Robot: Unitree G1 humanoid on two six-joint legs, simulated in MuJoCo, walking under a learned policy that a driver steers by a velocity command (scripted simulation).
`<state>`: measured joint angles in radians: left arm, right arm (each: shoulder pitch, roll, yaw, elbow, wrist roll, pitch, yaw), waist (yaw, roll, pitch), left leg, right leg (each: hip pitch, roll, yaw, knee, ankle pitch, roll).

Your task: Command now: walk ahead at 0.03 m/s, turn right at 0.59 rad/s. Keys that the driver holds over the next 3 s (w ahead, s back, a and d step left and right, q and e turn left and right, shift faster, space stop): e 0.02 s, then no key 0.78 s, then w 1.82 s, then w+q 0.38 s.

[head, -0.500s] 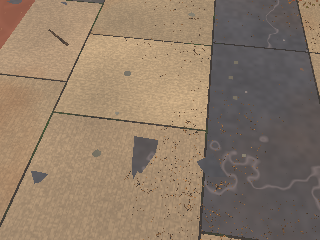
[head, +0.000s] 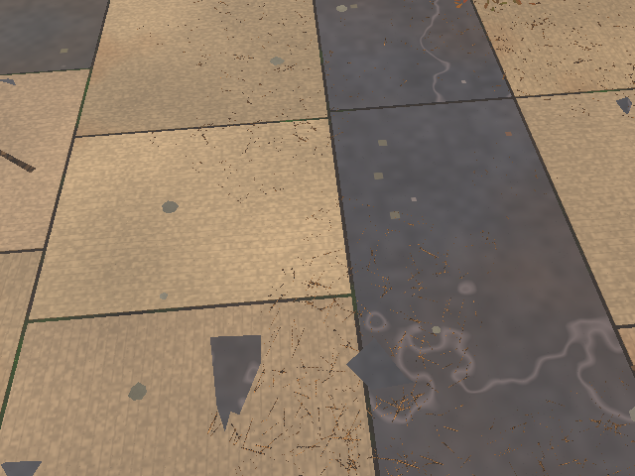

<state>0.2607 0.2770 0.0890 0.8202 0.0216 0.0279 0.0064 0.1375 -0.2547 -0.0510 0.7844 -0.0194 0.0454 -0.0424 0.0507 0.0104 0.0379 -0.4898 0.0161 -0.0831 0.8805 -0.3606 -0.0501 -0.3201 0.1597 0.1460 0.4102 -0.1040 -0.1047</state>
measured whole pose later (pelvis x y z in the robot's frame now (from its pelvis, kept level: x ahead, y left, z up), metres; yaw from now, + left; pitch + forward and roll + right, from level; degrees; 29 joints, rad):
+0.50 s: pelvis +0.00 +0.05 +0.00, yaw -7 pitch +0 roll -1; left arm 0.19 0.26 0.04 0.89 0.00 0.06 0.02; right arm 0.23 -0.22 -0.01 0.81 -0.02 0.00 -0.03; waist -0.01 -0.03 0.05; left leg -0.21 -0.04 -0.01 0.45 -0.23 0.05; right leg -0.16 0.04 0.07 0.51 -0.34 0.03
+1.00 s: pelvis +0.01 +0.05 +0.00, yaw -7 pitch -1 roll -1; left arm 0.32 0.24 0.03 1.09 0.02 0.00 0.02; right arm 0.29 -0.24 -0.03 1.01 -0.03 0.00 0.01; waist 0.01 -0.01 -0.01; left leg -0.29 -0.01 0.03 0.70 -0.42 0.06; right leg -0.07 0.04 0.07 0.36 -0.28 -0.06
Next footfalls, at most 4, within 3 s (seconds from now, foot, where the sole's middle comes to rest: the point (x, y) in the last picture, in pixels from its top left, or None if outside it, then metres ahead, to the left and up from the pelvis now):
0.14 left None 0.06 0.14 -0.78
0.52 right None -0.01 -0.07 -0.78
1.58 right None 0.42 -0.05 -0.78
2.12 left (326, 346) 0.75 0.08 -0.78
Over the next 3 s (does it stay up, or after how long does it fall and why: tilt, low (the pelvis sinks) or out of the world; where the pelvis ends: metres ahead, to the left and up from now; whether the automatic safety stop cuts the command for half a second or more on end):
stays up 1.04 -0.07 0.01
